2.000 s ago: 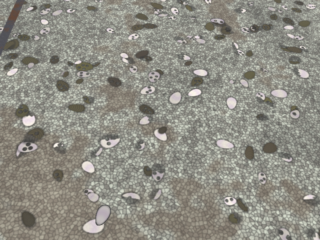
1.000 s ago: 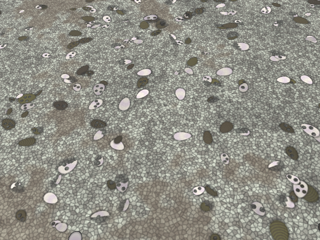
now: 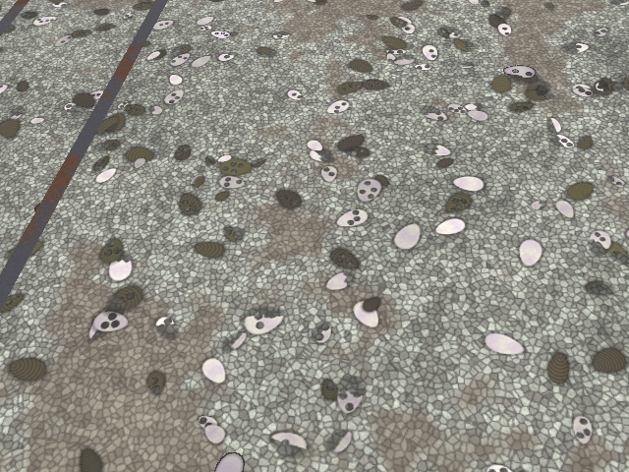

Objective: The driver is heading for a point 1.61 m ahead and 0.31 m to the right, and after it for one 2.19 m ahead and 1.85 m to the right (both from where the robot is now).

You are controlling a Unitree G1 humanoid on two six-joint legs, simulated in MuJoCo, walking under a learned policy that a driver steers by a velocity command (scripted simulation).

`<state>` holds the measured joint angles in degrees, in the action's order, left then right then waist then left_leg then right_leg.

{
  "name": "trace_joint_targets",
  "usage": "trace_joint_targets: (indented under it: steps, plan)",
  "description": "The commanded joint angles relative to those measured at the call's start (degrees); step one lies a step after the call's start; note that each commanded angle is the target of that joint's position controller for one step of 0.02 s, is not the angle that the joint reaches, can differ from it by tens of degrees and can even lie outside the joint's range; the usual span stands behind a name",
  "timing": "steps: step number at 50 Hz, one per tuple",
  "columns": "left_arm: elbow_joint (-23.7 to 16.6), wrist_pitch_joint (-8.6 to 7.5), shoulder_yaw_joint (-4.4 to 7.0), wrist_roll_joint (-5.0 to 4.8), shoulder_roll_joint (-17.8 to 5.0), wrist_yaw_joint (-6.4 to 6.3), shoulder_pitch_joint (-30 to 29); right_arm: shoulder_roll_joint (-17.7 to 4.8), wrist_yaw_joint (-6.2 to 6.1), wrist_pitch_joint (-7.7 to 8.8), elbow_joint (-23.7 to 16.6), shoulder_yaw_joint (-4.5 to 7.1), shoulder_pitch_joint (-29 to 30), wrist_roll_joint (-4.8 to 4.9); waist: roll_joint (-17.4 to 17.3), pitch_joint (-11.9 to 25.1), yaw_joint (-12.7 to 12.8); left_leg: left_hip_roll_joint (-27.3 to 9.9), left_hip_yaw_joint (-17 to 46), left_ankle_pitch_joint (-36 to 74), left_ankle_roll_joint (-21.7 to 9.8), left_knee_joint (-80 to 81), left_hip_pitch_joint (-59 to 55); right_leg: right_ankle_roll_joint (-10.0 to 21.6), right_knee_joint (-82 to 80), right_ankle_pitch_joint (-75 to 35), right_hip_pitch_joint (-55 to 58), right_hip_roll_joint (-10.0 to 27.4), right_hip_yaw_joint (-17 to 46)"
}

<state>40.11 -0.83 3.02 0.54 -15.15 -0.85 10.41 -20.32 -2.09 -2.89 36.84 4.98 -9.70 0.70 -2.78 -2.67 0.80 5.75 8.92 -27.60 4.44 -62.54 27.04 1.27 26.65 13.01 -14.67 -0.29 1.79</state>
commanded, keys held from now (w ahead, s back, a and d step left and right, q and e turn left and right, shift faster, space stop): no key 0.12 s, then e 0.28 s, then w+e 0.40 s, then w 0.14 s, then w+q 0.06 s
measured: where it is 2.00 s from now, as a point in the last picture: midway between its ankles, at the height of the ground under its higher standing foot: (443, 363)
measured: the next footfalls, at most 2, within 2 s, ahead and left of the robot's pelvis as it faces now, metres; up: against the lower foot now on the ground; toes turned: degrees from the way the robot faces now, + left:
left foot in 0.20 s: +0.01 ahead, +0.15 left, +0.00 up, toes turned -3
right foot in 0.54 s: +0.02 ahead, -0.11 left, +0.00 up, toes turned -12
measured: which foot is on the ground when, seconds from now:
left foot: up 0.00-0.18, down 0.20-0.54, up 0.56-1.00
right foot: down 0.00-0.30, up 0.32-0.52, down 0.54-1.00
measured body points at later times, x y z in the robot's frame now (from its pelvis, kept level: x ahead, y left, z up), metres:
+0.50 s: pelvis +0.00 +0.00 -0.01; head +0.02 -0.02 +0.44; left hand +0.16 +0.27 -0.10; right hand +0.10 -0.30 -0.12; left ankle -0.03 +0.15 -0.74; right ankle -0.02 -0.10 -0.72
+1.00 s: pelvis +0.17 -0.07 -0.01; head +0.20 -0.11 +0.44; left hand +0.26 +0.21 -0.11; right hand +0.33 -0.37 -0.08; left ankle +0.39 -0.01 -0.71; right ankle -0.02 -0.10 -0.74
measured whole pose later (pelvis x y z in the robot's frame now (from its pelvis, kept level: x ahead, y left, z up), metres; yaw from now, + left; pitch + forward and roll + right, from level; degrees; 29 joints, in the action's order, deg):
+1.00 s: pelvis +0.17 -0.07 -0.01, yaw -22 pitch +2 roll +2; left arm 44.9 -2.2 2.5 -1.1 -15.8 -1.6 26.3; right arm -15.7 3.0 6.0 38.0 3.1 0.3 0.9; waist -2.3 -1.8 5.1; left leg 0.2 0.3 3.0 0.7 -29.1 33.6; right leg 5.2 14.7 21.9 5.6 -3.4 9.6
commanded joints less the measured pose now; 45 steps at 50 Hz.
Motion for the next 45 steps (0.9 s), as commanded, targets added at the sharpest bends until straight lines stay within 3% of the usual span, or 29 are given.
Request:
trace_joint_targets:
  steps: [1, 4, 6, 7, 8, 9, 10, 11, 12, 13, 16, 18, 20, 21, 23, 25, 26, 27, 28, 29, 30, 31, 32, 33, 36, 40, 45]
  plan:
    - [-3.34, -0.46, 1.24, -0.06, -6.68, -0.52, -2.39, -1.74, -0.13, 0.39, -3.29, 0.37, -0.37, 0.27, 11.79, 5.44, -0.83, -2.34, -1.29, 1.62, 1.76, 3.66, 1.55, 11.04, -6.3, -24.65, 9.08, 11.83, 9.87]
    - [-2.73, 0.14, 1.61, -0.25, -8.22, -0.41, -2.14, 0.35, 0.3, 0.43, -3.72, -0.83, 1.53, -0.16, 13.81, 6.59, 0.44, -5.19, -5.37, 0.24, 1.7, 17.98, -6.14, 11.16, -5.59, -24.56, 9.16, 11.93, 9.08]
    - [-2.06, 0.62, 1.91, -0.59, -9.58, -0.22, -0.75, -0.78, 0.48, 0.46, -3.06, -0.58, 1.07, 0.24, 14.23, 6.56, 1.23, -5.01, -7.15, 2.91, 1.3, 25.33, -9.57, 11.59, -4.97, -24.46, 9.02, 12.52, 10.43]
    - [-1.67, 0.69, 1.43, -0.87, -8.69, -0.06, -0.85, -0.12, 0.52, 0.5, -2.03, -0.69, -0.27, 0.08, 13.39, 6.28, 0.41, -5.14, -7.12, 7.2, 0.57, 32.39, -13.09, 11.0, -4.4, -23.52, 7.61, 11.84, 10.77]
    - [-1.12, 0.64, 0.91, -1.43, -7.62, 0.19, -1.04, 0.72, 0.59, 0.63, -0.71, -0.85, -2.35, -0.33, 12.27, 5.38, -1.15, -4.68, -7.85, 15.09, -0.62, 42.59, -18.03, 9.63, -4.02, -22.43, 5.37, 10.8, 10.56]
    - [-0.27, 0.15, 0.74, -1.76, -7.47, 0.42, 1.07, -0.87, 0.48, 0.74, -0.37, -0.63, -2.84, -0.91, 10.6, 5.13, -0.94, -5.72, -6.01, 21.67, -2.28, 46.25, -23.39, 7.12, -4.28, -20.03, 2.14, 9.89, 10.98]
    - [-0.25, -0.72, 0.43, -0.75, -7.2, 0.93, 1.89, -4.52, -0.09, 0.75, -0.73, 0.04, -4.18, -1.41, 5.71, 7.19, -0.33, -11.08, -1.79, 31.95, -4.15, 42.91, -29.88, 3.81, -2.49, -14.84, -2.21, 8.21, 9.55]
    - [-0.83, -1.5, 0.24, -0.31, -6.09, 1.41, 2.62, -8.08, -0.3, 0.5, -0.16, 1.0, -3.04, -1.75, -3.9, 7.07, 1.89, -14.3, -0.49, 32.0, -7.99, 38.72, -27.11, 0.56, -1.49, -3.75, -4.09, 3.03, 3.99]
    - [-0.92, -1.44, 0.15, -0.27, -6.76, 1.36, -0.57, -4.71, 0.16, 0.75, -0.77, 0.46, -1.68, -1.82, -4.32, 6.88, -0.2, -14.74, -0.1, 24.55, -10.18, 40.1, -22.25, -1.52, 0.69, 0.44, -1.39, 1.57, 2.25]
    - [-1.64, -1.13, 0.6, -0.66, -7.88, 1.24, -3.17, -3.9, 0.3, 0.99, -0.92, 0.33, -0.83, -1.93, -4.32, 4.42, -0.98, -14.45, 0.2, 19.71, -10.12, 41.34, -20.8, -2.08, 3.27, -0.44, -3.42, 0.52, 1.64]
    - [-2.38, 0.39, 1.37, -1.38, -8.17, 0.52, -1.85, -5.08, -0.37, 1.74, -0.56, 1.0, -1.88, -1.44, -7.96, 1.43, -1.16, -17.9, 1.74, 21.3, -11.42, 42.31, -18.46, -1.7, 10.19, -0.36, -7.96, 0.02, 0.45]
    - [-2.91, 1.03, 1.74, -1.44, -7.49, 0.7, -0.71, -4.52, -1.0, 2.03, -1.21, 0.94, -0.84, -1.26, -9.77, 1.43, -0.98, -22.37, 3.75, 27.42, -14.57, 42.14, -17.09, -1.54, 18.33, 10.75, -9.84, 0.27, -1.03]
    - [-4.05, 1.68, 2.0, -1.69, -6.89, 1.27, -1.41, -4.75, -1.25, 2.44, -1.66, 1.02, 0.05, -1.13, -8.02, 0.76, -1.53, -26.1, 4.75, 35.74, -17.28, 41.81, -18.03, -1.7, 25.63, 20.34, -13.91, 2.25, -0.71]
    - [-4.43, 2.04, 1.82, -1.81, -6.37, 1.63, -1.33, -5.77, -1.13, 2.62, -1.45, 1.44, -0.3, -0.79, -6.19, 1.66, -1.77, -26.36, 3.95, 31.12, -17.11, 42.64, -19.03, -1.54, 25.33, 19.93, -14.34, 3.29, -1.17]
    - [-4.92, 2.44, 1.63, -2.2, -6.3, 2.48, -1.44, -7.24, -0.56, 2.95, -1.05, 1.98, 0.01, 0.19, -5.19, 1.77, -2.06, -25.13, 2.06, 14.98, -15.59, 45.05, -17.52, -0.64, 21.52, 15.52, -11.33, 4.01, -2.68]
    - [-3.34, 2.27, 1.9, -2.43, -6.17, 3.04, 3.12, -6.9, 0.23, 3.04, -1.2, 1.73, 2.96, 0.86, -4.85, 1.46, 0.9, -21.48, -3.01, 3.62, -13.03, 43.71, -11.6, 0.91, 12.22, 9.37, -1.38, 1.35, -6.53]
    - [-1.07, 1.97, 2.4, -2.4, -6.47, 3.0, 8.14, -5.51, 0.57, 3.09, -1.03, 1.35, 3.3, 0.73, -3.45, 2.2, 2.89, -19.22, -6.36, 0.14, -11.6, 39.29, -7.62, 1.54, 7.76, 6.06, 6.18, -1.43, -8.94]
    - [0.91, 1.54, 3.42, -2.46, -8.35, 2.7, 13.19, -2.47, 0.97, 3.35, -0.74, 0.5, 2.0, 0.01, 2.77, 2.79, 4.24, -15.8, -11.24, -1.44, -9.23, 28.03, -2.52, 2.99, 3.6, 6.86, 13.59, -1.98, -6.05]
    - [0.16, 0.56, 5.39, -2.15, -16.68, 1.75, 17.45, 1.83, 1.15, 3.99, -3.91, -0.8, 4.14, -1.45, 21.45, 2.87, 4.7, -8.0, -17.23, -7.0, -3.03, 2.3, 13.15, 10.86, -7.28, 13.02, 20.11, 13.34, 23.41]
    - [-2.4, -1.49, 4.43, -0.85, -17.04, 2.67, 16.8, -0.05, 1.14, 5.6, -6.65, -0.67, 8.11, 0.14, 18.33, 4.12, 5.51, -3.69, -5.34, -9.35, -3.45, -6.13, 22.1, 20.06, -17.35, 22.08, 18.75, 21.26, 45.96]
    - [-2.78, -2.81, 3.47, -0.49, -13.68, 2.76, 13.85, -2.78, 1.61, 6.84, -6.43, 0.05, 8.25, 2.09, 12.91, -0.09, 3.78, -6.78, -2.85, -5.23, -4.75, -8.37, 24.86, 19.94, -18.3, 23.82, 17.31, 22.45, 43.99]
    - [-2.94, -3.44, 2.66, -1.02, -11.05, 2.53, 12.03, -4.3, 1.95, 7.7, -5.12, 0.48, 6.81, 1.73, 9.42, -2.41, 2.36, -8.88, -2.9, 0.67, -5.89, -6.57, 24.37, 17.25, -16.93, 21.92, 15.93, 19.94, 37.69]
    - [-3.35, -3.36, 2.36, -1.36, -10.56, 2.07, 10.37, -4.26, 1.89, 8.27, -3.75, 0.71, 5.99, 0.24, 6.22, -2.58, 1.51, -10.24, -3.22, 5.91, -6.09, -3.36, 22.8, 14.62, -15.75, 16.8, 15.06, 17.11, 31.69]
    - [-3.63, -3.19, 2.17, -1.17, -10.63, 1.57, 9.45, -4.22, 1.94, 8.63, -3.27, 0.94, 5.71, -0.78, 6.56, -2.21, 0.95, -10.75, -3.56, 10.52, -5.69, 0.37, 20.14, 12.87, -15.75, 10.31, 14.16, 14.54, 26.87]
    - [-3.26, -3.07, 1.94, -0.99, -10.35, 0.43, 12.16, -2.42, 2.64, 8.66, -2.27, 0.74, 6.1, -1.07, 7.03, 0.11, 1.3, -8.82, -5.59, 19.33, -3.56, 6.6, 16.98, 11.6, -16.29, -4.51, 15.34, 11.14, 19.41]
    - [-1.35, -2.47, 1.86, -1.44, -9.92, -0.7, 15.13, -0.09, 2.86, 8.64, -3.04, -0.08, 11.07, -0.8, 7.48, -0.53, 2.55, -6.85, -6.07, 26.8, -1.27, 18.67, 15.89, 10.12, -15.6, -11.56, 14.41, 8.86, 15.21]
    - [1.62, -2.22, 1.65, -1.64, -9.28, -0.99, 18.07, 1.18, 4.51, 9.54, -4.35, -1.06, 18.2, -0.11, 8.84, -2.72, 5.56, -6.14, -7.74, 33.31, -1.45, 29.95, 11.1, 9.42, -15.55, -12.07, 12.89, 9.34, 13.82]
